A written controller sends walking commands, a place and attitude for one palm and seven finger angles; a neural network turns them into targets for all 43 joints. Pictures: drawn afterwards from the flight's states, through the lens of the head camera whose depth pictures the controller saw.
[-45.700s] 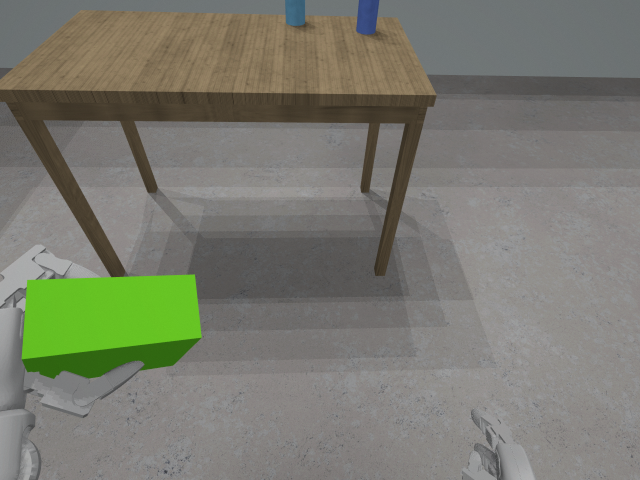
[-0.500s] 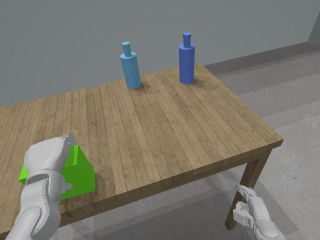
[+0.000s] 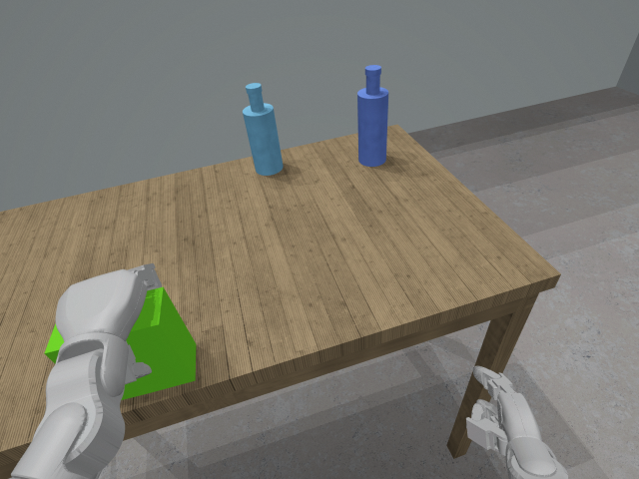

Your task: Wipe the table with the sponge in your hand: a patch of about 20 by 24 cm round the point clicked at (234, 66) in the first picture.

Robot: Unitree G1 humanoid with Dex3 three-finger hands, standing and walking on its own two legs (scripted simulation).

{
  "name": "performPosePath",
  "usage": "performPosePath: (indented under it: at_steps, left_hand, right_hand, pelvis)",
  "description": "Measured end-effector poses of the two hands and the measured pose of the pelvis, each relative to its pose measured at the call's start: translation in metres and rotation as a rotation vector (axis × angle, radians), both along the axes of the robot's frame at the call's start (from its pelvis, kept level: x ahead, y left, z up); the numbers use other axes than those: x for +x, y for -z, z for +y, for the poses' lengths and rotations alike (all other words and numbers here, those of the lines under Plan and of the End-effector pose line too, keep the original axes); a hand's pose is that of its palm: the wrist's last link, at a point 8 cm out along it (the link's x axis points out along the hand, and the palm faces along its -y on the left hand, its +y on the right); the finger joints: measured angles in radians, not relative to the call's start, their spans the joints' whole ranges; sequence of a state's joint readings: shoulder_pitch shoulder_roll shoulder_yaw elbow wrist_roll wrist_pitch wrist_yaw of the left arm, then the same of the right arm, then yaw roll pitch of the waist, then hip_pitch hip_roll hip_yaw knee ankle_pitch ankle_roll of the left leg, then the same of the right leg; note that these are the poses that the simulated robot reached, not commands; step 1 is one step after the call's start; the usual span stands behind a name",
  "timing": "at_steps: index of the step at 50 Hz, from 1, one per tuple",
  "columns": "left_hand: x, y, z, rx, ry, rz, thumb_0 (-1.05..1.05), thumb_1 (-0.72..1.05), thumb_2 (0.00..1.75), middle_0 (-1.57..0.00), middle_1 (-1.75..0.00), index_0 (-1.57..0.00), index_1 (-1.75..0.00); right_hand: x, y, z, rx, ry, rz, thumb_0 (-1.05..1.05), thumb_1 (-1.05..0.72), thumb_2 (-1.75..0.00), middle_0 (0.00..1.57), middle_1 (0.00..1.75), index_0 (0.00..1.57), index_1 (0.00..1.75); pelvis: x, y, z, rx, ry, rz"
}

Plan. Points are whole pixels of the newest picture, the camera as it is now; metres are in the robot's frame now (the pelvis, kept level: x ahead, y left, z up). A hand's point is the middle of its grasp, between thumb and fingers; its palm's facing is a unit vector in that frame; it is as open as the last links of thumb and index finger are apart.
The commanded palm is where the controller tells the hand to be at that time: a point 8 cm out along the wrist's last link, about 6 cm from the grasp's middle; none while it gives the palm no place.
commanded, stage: lift the sponge slowly off the table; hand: left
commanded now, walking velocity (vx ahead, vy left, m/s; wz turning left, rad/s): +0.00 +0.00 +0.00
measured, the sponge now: (137, 357) +0.23 +0.29 +0.05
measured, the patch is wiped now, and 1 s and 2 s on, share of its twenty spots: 0.95 0.95 0.95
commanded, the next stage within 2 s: bring the sponge back beside the body in 1.72 s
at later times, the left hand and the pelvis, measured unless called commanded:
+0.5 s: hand (117, 320) +0.23 +0.28 +0.13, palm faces +0.11 -0.08 -0.99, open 10.2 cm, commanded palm +0.20 +0.27 +0.21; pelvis -0.01 -0.01 +0.00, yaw +0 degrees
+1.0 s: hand (105, 297) +0.24 +0.28 +0.16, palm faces +0.15 -0.10 -0.98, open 10.2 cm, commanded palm +0.20 +0.28 +0.24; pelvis -0.01 +0.00 +0.00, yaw +0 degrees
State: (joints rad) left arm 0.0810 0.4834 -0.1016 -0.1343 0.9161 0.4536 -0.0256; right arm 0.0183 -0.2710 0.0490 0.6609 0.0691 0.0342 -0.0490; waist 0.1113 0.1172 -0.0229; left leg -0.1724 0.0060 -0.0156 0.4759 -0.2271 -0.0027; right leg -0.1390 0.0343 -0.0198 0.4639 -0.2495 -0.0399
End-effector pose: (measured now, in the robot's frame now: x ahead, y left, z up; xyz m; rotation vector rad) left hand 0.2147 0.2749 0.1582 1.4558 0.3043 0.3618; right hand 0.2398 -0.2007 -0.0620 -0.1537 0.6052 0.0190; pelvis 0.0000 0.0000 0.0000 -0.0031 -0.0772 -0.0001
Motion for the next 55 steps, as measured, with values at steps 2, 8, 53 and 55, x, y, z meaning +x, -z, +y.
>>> performPosePath:
  at_steps: [2,8,53,55]
  left_hand:
    - [0.0,-0.001,-0.002,-0.005,0.009,-0.002,-0.01,-0.51,1.05,-0.68,-1.37,-0.73,-1.32]
    - [-0.003,-0.006,-0.012,-0.025,0.04,-0.023,-0.01,-0.52,1.05,-0.69,-1.37,-0.74,-1.31]
    - [-0.006,-0.059,0.002,-0.021,0.042,-0.116,0.0,-0.52,1.05,-0.7,-1.35,-0.75,-1.3]
    - [-0.006,-0.062,0.0,-0.023,0.054,-0.131,0.0,-0.52,1.05,-0.7,-1.35,-0.75,-1.3]
  right_hand:
    - [0.0,0.0,0.0,0.0,-0.002,-0.002,0.02,-0.91,-0.9,0.2,0.3,0.2,0.3]
    - [0.002,0.0,0.001,0.009,-0.012,-0.01,0.02,-0.91,-0.9,0.2,0.3,0.2,0.3]
    - [-0.005,-0.004,0.009,0.004,-0.018,-0.038,0.02,-0.91,-0.9,0.2,0.3,0.2,0.3]
    - [-0.002,-0.007,0.014,0.008,-0.029,-0.049,0.02,-0.91,-0.9,0.2,0.3,0.2,0.3]
  pelvis:
    - [0.0,0.0,-0.001,0.0,0.0,-0.002]
    - [0.001,-0.001,-0.003,0.002,0.003,-0.008]
    - [-0.015,-0.001,0.003,0.001,0.003,-0.021]
    - [-0.016,-0.001,0.004,0.001,0.0,-0.023]
